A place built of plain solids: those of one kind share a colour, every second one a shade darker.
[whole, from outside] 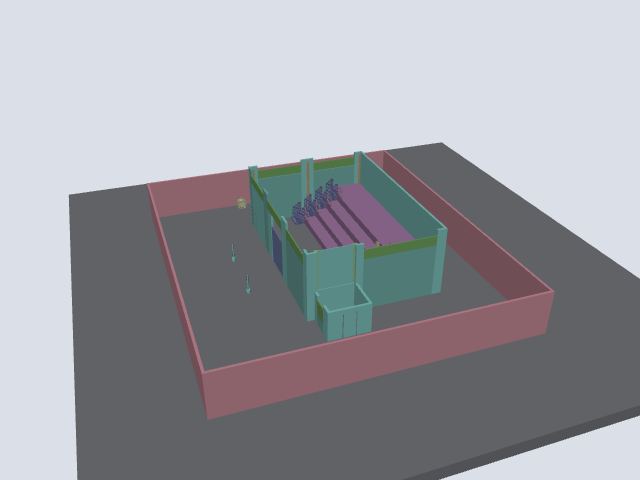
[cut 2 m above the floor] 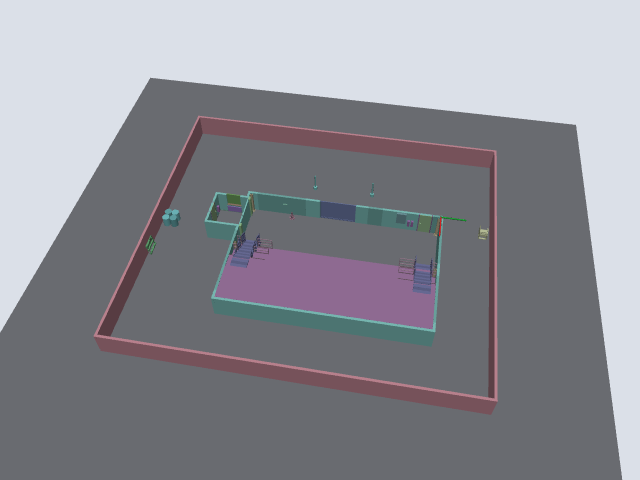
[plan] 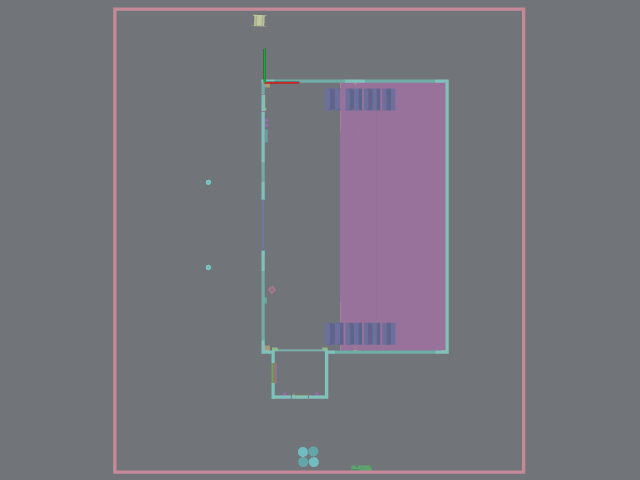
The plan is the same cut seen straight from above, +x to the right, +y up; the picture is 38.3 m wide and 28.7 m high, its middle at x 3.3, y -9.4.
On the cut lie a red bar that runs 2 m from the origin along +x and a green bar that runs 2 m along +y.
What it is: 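A works' training theatre; one tall room, parted across its whole breadth into a front floor behind the doors, 3 rows toward the back wall and a gangway along that wall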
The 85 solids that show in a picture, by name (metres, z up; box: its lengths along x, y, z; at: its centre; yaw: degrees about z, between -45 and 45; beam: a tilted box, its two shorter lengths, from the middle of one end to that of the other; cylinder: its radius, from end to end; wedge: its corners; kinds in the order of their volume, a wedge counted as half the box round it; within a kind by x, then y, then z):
{
 "raised_floor_bank_1": {"box": [1.1, 16.0, 0.67], "at": [5.05, -8.0, 0.28]},
 "raised_floor_bank_2": {"box": [1.1, 16.0, 1.31], "at": [6.15, -8.0, 0.6]},
 "raised_floor_bank_3": {"box": [1.1, 16.0, 1.98], "at": [7.25, -8.0, 0.94]},
 "raised_floor_bank_4": {"box": [3.0, 16.0, 2.6], "at": [9.3, -8.0, 1.25]},
 "yard_bound_1": {"box": [0.2, 27.88, 3.72], "at": [-8.96, -9.44, 1.81]},
 "yard_bound_2": {"box": [24.63, 0.2, 3.72], "at": [3.26, -23.28, 1.81]},
 "yard_bound_3": {"box": [24.63, 0.2, 3.72], "at": [3.26, 4.4, 1.81]},
 "yard_bound_4": {"box": [0.2, 27.88, 3.72], "at": [15.47, -9.44, 1.81]},
 "wall_1": {"box": [0.2, 0.81, 5.85], "at": [-0.1, -15.8, 2.88]},
 "wall_2": {"box": [0.2, 4.16, 4.55], "at": [-0.1, -13.32, 2.23]},
 "wall_3": {"box": [0.2, 1.21, 5.85], "at": [-0.1, -10.65, 2.88]},
 "wall_4": {"box": [0.2, 1.06, 4.55], "at": [-0.1, -6.47, 2.23]},
 "wall_5": {"box": [0.2, 1.21, 5.85], "at": [-0.1, -5.35, 2.88]},
 "wall_6": {"box": [0.2, 4.16, 4.55], "at": [-0.1, -2.67, 2.23]},
 "wall_7": {"box": [0.2, 0.81, 5.85], "at": [-0.1, -0.2, 2.88]},
 "wall_8": {"box": [0.8, 0.2, 5.85], "at": [0.2, -16.1, 2.88]},
 "wall_9": {"box": [0.81, 0.2, 5.85], "at": [0.2, 0.1, 2.88]},
 "wall_10": {"box": [0.2, 0.96, 2.55], "at": [0.5, -18.43, 1.23]},
 "wall_11": {"box": [0.2, 1.21, 0.95], "at": [0.5, -17.35, 0.42]},
 "wall_12": {"box": [0.2, 0.76, 2.55], "at": [0.5, -16.38, 1.23]},
 "wall_13": {"box": [3.4, 0.2, 2.55], "at": [2.1, -18.8, 1.23]},
 "wall_14": {"box": [3.0, 0.06, 2.55], "at": [2.1, -16.03, 1.23]},
 "wall_15": {"box": [3.12, 0.06, 5.85], "at": [2.1, -15.97, 2.88]},
 "wall_16": {"box": [4.21, 0.2, 4.55], "at": [2.7, 0.1, 2.23]},
 "wall_17": {"box": [0.2, 2.9, 2.55], "at": [3.7, -17.45, 1.23]},
 "wall_18": {"box": [0.61, 0.2, 5.85], "at": [3.9, -16.1, 2.88]},
 "wall_19": {"box": [1.21, 0.2, 5.85], "at": [5.4, 0.1, 2.88]},
 "wall_20": {"box": [6.01, 0.2, 4.55], "at": [7.2, -16.1, 2.23]},
 "wall_21": {"box": [4.21, 0.2, 4.55], "at": [8.1, 0.1, 2.23]},
 "wall_22": {"box": [0.81, 0.2, 5.85], "at": [10.6, -16.1, 2.88]},
 "wall_23": {"box": [0.81, 0.2, 5.85], "at": [10.6, 0.1, 2.88]},
 "wall_24": {"box": [0.2, 16.4, 5.85], "at": [10.9, -8.0, 2.88]},
 "door_landing_1": {"box": [0.32, 1.32, 0.2], "at": [3.76, -15.0, 0.05]},
 "door_landing_2": {"box": [0.32, 1.32, 0.2], "at": [3.76, -1.0, 0.05]},
 "door_landing_3": {"box": [0.32, 1.32, 0.36], "at": [4.06, -15.0, 0.13]},
 "door_landing_4": {"box": [0.32, 1.32, 0.36], "at": [4.06, -1.0, 0.13]},
 "door_landing_5": {"box": [0.32, 1.32, 0.52], "at": [4.36, -15.0, 0.21]},
 "door_landing_6": {"box": [0.32, 1.32, 0.52], "at": [4.36, -1.0, 0.21]},
 "door_landing_7": {"box": [0.21, 1.32, 0.15], "at": [4.6, -15.0, 0.54]},
 "door_landing_8": {"box": [0.28, 1.32, 0.16], "at": [4.96, -15.0, 0.7]},
 "door_landing_9": {"box": [0.28, 1.32, 0.16], "at": [4.96, -1.0, 0.7]},
 "door_landing_10": {"box": [0.28, 1.32, 0.32], "at": [5.22, -15.0, 0.78]},
 "door_landing_11": {"box": [0.28, 1.32, 0.32], "at": [5.22, -1.0, 0.78]},
 "door_landing_12": {"box": [0.28, 1.32, 0.48], "at": [5.48, -15.0, 0.86]},
 "door_landing_13": {"box": [0.28, 1.32, 0.48], "at": [5.48, -1.0, 0.86]},
 "door_landing_14": {"box": [0.21, 1.32, 0.16], "at": [5.7, -15.0, 1.18]},
 "door_landing_15": {"box": [0.21, 1.32, 0.16], "at": [5.7, -1.0, 1.18]},
 "door_landing_16": {"box": [0.28, 1.32, 0.17], "at": [6.06, -15.0, 1.34]},
 "door_landing_17": {"box": [0.28, 1.32, 0.17], "at": [6.06, -1.0, 1.34]},
 "door_landing_18": {"box": [0.28, 1.32, 0.34], "at": [6.32, -15.0, 1.43]},
 "door_landing_19": {"box": [0.28, 1.32, 0.34], "at": [6.32, -1.0, 1.43]},
 "door_landing_20": {"box": [0.28, 1.32, 0.5], "at": [6.58, -15.0, 1.51]},
 "door_landing_21": {"box": [0.28, 1.32, 0.5], "at": [6.58, -1.0, 1.51]},
 "door_landing_22": {"box": [0.21, 1.32, 0.17], "at": [6.8, -15.0, 1.85]},
 "door_landing_23": {"box": [0.21, 1.32, 0.17], "at": [6.8, -1.0, 1.85]},
 "door_landing_24": {"box": [0.28, 1.32, 0.15], "at": [7.16, -15.0, 2.01]},
 "door_landing_25": {"box": [0.28, 1.32, 0.15], "at": [7.16, -1.0, 2.01]},
 "door_landing_26": {"box": [0.28, 1.32, 0.31], "at": [7.42, -15.0, 2.08]},
 "door_landing_27": {"box": [0.28, 1.32, 0.31], "at": [7.42, -1.0, 2.08]},
 "door_landing_28": {"box": [0.28, 1.32, 0.47], "at": [7.68, -15.0, 2.16]},
 "door_landing_29": {"box": [0.28, 1.32, 0.47], "at": [7.68, -1.0, 2.16]},
 "window_pane_1": {"box": [0.1, 4.15, 0.81], "at": [-0.15, -13.32, 4.89]},
 "window_pane_2": {"box": [0.1, 4.1, 0.81], "at": [-0.15, -8.0, 4.89]},
 "window_pane_3": {"box": [0.1, 4.15, 0.81], "at": [-0.15, -2.67, 4.89]},
 "window_pane_4": {"box": [0.1, 1.2, 1.26], "at": [0.45, -17.35, 1.52]},
 "window_pane_5": {"box": [4.2, 0.1, 0.81], "at": [2.7, 0.15, 4.89]},
 "window_pane_6": {"box": [6.0, 0.1, 0.81], "at": [7.2, -16.15, 4.89]},
 "window_pane_7": {"box": [4.2, 0.1, 0.81], "at": [8.1, 0.15, 4.89]},
 "beyond_drums_1": {"cylinder": 0.3, "from": [2.28, -22.08, -0.06], "to": [2.28, -22.08, 0.87]},
 "beyond_drums_2": {"cylinder": 0.3, "from": [2.3, -22.68, -0.06], "to": [2.3, -22.68, 0.87]},
 "beyond_drums_3": {"cylinder": 0.3, "from": [2.9, -22.04, -0.06], "to": [2.9, -22.04, 0.87]},
 "beyond_drums_4": {"cylinder": 0.3, "from": [2.93, -22.68, -0.06], "to": [2.93, -22.68, 0.87]},
 "pier_1": {"box": [0.34, 0.17, 5.85], "at": [0.6, -15.91, 2.88]},
 "pier_2": {"box": [0.34, 0.17, 5.85], "at": [3.6, -15.91, 2.88]},
 "roller_shutter_1": {"box": [0.06, 2.86, 3.35], "at": [-0.12, -8.5, 1.62]},
 "roller_shutter_2": {"box": [0.07, 2.86, 0.1], "at": [-0.1, -8.5, 0.08]},
 "door_leaf_1": {"box": [0.044, 1.0, 2.15], "at": [0.0, -1.2, 1.02]},
 "door_leaf_2": {"box": [1.0, 0.044, 2.15], "at": [2.1, -18.7, 1.02]},
 "distribution_board_1": {"box": [0.18, 0.8, 1.1], "at": [0.09, -3.17, 1.4]},
 "beyond_cable_drum_1": {"box": [0.28, 0.68, 0.55], "at": [-0.32, 3.71, 0.44], "yaw": -2.3},
 "radiator_1": {"box": [0.06, 1.2, 0.6], "at": [0.67, -17.35, 0.45]},
 "steel_column_1": {"box": [0.22, 0.014, 5.65], "at": [5.4, -0.22, 2.77]},
 "steel_column_2": {"box": [0.22, 0.014, 5.65], "at": [10.66, -0.22, 2.77]},
 "window_1": {"box": [0.23, 1.26, 0.024], "at": [0.55, -17.35, 0.89]},
 "low_rail_1": {"box": [3.0, 0.014, 0.15], "at": [2.1, -16.07, 0.03]}
}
